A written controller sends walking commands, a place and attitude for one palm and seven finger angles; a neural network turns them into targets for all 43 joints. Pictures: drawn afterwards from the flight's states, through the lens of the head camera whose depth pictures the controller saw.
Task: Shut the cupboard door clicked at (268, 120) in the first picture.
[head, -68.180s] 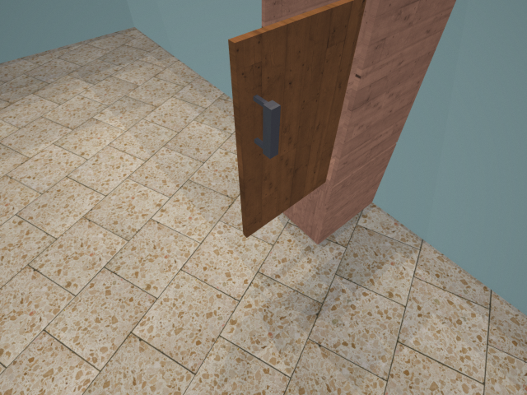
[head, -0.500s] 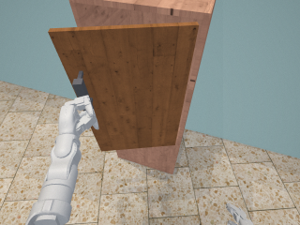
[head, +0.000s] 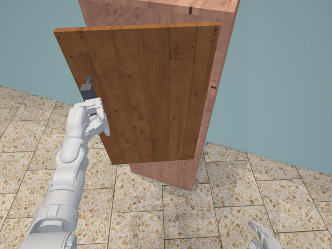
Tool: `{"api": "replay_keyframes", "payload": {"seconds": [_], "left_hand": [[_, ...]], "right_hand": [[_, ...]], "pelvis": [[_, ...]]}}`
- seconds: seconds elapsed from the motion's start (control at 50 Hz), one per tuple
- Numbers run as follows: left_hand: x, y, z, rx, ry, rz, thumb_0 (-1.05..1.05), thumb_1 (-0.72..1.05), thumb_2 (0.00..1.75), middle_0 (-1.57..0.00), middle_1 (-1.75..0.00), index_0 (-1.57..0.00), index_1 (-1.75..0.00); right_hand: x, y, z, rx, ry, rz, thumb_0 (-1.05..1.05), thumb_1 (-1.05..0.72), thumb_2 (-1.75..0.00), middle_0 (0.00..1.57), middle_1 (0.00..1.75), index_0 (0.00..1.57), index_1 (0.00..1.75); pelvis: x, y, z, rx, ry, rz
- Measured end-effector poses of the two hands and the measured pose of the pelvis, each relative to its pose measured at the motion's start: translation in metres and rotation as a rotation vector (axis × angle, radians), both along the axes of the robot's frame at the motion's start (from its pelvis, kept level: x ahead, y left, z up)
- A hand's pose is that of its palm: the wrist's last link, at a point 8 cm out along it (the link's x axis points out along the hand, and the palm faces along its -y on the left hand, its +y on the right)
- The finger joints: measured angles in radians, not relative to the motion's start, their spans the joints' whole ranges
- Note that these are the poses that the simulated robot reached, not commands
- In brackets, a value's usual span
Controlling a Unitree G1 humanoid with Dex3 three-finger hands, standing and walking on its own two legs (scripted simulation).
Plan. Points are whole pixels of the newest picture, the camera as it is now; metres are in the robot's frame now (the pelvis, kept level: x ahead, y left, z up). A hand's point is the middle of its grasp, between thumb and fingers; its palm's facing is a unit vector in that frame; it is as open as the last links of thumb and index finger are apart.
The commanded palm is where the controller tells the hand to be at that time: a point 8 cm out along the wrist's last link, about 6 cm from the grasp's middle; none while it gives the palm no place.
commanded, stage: push the door shut along its arc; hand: left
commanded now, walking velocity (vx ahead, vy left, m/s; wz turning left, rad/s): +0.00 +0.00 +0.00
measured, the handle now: (94, 100) +0.47 +0.22 +0.09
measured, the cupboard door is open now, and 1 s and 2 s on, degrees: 24 4 0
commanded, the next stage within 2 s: pull the fist back off the door in 1.66 s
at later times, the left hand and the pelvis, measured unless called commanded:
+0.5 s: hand (106, 104) +0.44 +0.18 +0.10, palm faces -0.03 -1.00 -0.04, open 3.1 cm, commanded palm +0.44 +0.21 +0.10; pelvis -0.02 +0.00 -0.01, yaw +1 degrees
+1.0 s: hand (124, 88) +0.52 +0.14 +0.10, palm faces -0.19 -0.98 -0.03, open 3.1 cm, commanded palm +0.52 +0.18 +0.10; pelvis -0.01 +0.02 -0.03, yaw -1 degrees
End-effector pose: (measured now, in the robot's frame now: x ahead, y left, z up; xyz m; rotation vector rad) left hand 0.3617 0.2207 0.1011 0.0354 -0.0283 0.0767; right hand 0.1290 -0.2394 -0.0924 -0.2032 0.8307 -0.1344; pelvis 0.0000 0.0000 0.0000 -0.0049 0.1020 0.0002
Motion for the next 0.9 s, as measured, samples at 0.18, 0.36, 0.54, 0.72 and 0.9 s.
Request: {"api": "replay_keyframes", "payload": {"seconds": [0.18,0.36,0.54,0.72,0.9], "left_hand": [[0.024,-0.001,0.004,-0.006,0.009,-0.05,0.01,0.9,0.9,-1.32,-1.5,-1.3,-1.5],[0.043,0.006,0.005,0.0,0.018,-0.078,0.01,0.9,0.9,-1.35,-1.5,-1.31,-1.5],[0.068,0.01,0.005,0.01,0.037,-0.121,0.01,0.9,0.9,-1.32,-1.5,-1.31,-1.5],[0.094,0.0,0.002,-0.002,0.047,-0.179,0.01,0.9,0.9,-1.31,-1.5,-1.3,-1.5],[0.126,-0.012,-0.001,-0.011,0.065,-0.23,0.01,0.9,0.9,-1.3,-1.5,-1.3,-1.5]], "right_hand": [[-0.022,-0.006,-0.006,-0.002,0.061,-0.035,0.01,-0.9,-0.89,0.2,0.3,0.2,0.3],[-0.061,-0.014,-0.018,-0.022,0.173,-0.064,0.0,-0.9,-0.89,0.2,0.3,0.2,0.3],[-0.099,-0.019,-0.026,-0.047,0.262,-0.094,0.0,-0.91,-0.89,0.2,0.3,0.2,0.3],[-0.129,-0.019,-0.029,-0.071,0.334,-0.125,0.0,-0.91,-0.89,0.2,0.3,0.2,0.3],[-0.148,-0.013,-0.028,-0.076,0.381,-0.167,0.0,-0.9,-0.89,0.2,0.3,0.2,0.3]], "pelvis": [[-0.001,-0.001,-0.001,0.002,0.018,-0.007],[-0.009,0.0,-0.006,-0.003,0.048,0.006],[-0.017,0.003,-0.013,-0.012,0.093,0.014],[-0.019,0.009,-0.02,-0.021,0.139,0.013],[-0.015,0.014,-0.024,-0.029,0.18,-0.001]]}}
